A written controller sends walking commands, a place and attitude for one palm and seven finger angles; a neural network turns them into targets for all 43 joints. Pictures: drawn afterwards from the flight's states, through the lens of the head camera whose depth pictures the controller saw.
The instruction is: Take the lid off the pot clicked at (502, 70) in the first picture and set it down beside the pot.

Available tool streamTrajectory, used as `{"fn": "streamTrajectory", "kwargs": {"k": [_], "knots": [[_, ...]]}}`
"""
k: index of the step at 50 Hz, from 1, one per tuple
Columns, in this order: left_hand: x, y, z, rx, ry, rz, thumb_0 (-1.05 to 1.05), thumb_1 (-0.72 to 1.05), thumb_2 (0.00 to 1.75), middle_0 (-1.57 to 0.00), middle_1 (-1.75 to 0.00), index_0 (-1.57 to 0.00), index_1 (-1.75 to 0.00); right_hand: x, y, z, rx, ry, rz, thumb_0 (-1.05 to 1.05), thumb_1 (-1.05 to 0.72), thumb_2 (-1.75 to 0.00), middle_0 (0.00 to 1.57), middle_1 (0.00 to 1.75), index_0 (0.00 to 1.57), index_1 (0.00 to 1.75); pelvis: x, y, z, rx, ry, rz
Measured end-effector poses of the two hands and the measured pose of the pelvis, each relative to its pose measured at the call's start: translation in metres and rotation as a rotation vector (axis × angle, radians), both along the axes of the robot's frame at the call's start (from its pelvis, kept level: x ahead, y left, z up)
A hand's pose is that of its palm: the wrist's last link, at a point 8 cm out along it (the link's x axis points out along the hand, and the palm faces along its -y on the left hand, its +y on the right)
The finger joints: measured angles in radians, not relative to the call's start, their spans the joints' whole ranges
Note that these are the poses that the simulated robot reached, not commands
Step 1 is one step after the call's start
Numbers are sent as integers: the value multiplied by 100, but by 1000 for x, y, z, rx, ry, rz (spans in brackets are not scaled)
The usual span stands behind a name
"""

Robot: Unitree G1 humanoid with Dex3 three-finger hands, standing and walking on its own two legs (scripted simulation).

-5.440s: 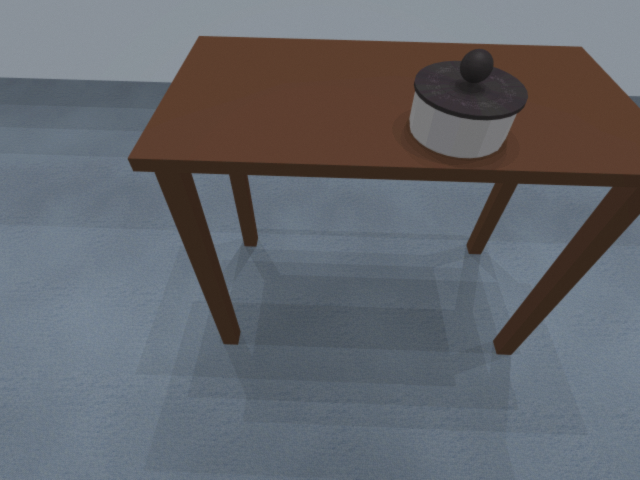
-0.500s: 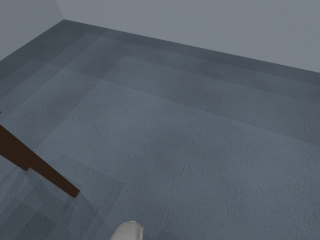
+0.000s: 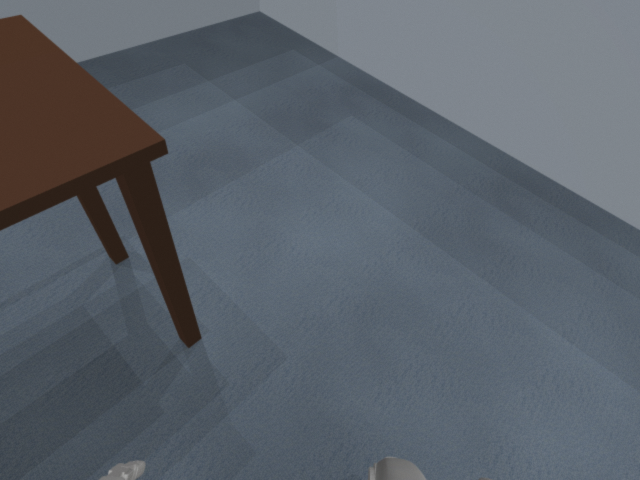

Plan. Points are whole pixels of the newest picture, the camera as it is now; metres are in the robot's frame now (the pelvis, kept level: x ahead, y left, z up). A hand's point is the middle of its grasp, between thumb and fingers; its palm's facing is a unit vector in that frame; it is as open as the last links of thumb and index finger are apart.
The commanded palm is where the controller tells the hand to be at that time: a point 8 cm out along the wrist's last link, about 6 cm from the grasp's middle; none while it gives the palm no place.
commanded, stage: turn to face it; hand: left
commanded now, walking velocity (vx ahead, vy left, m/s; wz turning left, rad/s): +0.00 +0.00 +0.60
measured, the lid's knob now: out of the picture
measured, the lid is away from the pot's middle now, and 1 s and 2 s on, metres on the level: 0.00 0.00 0.00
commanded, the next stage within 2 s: take the last steps up to it in 1.36 s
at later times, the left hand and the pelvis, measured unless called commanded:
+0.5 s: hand out of the picture +0.08 +0.18 -0.15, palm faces +0.26 -0.92 -0.30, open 7.4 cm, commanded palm none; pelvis +0.00 -0.06 -0.01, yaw +15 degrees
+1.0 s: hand out of the picture -0.14 +0.14 -0.20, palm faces +0.61 -0.75 -0.25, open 7.4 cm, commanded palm none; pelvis -0.01 -0.03 -0.02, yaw +37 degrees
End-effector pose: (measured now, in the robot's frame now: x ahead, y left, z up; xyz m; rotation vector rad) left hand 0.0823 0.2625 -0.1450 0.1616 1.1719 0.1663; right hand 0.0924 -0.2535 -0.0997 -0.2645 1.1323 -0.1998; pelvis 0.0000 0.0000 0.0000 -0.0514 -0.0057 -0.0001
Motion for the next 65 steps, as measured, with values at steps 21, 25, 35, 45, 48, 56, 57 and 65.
{"fn": "streamTrajectory", "kwargs": {"k": [21,25,35,45,48,56,57,65], "knots": [[-6,-25,31,75,-90,151,1,91,90,-20,-30,-20,-30,-60,-37,-34,40,277,58,0,-90,-90,21,30,21,30,-5,-38,0,18,45,248],[-27,-42,31,109,-91,196,1,91,90,-20,-30,-20,-30,-36,-58,-48,58,250,97,0,-90,-90,21,30,21,30,-4,-60,-8,49,51,268],[-101,-81,34,92,-9,371,1,91,90,-21,-30,-20,-30,48,-66,-43,48,174,308,0,-91,-90,20,30,20,29,1,-78,-2,82,21,439],[-200,-98,9,3,148,580,1,91,90,-21,-30,-20,-30,135,23,-37,26,92,569,0,-91,-90,20,29,20,29,-5,-54,-9,77,36,576],[-234,-93,-6,-27,201,647,1,90,90,-21,-30,-20,-30,155,68,-34,24,26,660,0,-91,-90,20,29,20,29,-9,-38,-18,58,43,617],[-259,-58,-8,-32,201,748,1,91,90,-20,-30,-20,-30,153,134,-13,25,-26,775,0,-90,-90,20,30,20,29,-13,-14,-8,26,24,694],[-255,-53,-6,-27,179,752,1,91,90,-20,-30,-19,-30,150,137,-11,27,-19,779,0,-90,-90,21,30,20,29,-13,-11,-6,24,21,702],[-216,-28,9,15,41,762,1,91,90,-20,-30,-19,-30,124,134,-20,49,65,772,0,-90,-90,21,30,21,30,-6,-3,0,33,9,759]]}}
